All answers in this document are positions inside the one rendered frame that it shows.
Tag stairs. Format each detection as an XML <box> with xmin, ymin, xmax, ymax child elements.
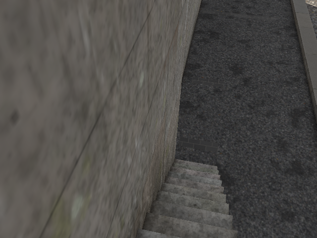
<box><xmin>136</xmin><ymin>159</ymin><xmax>238</xmax><ymax>238</ymax></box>

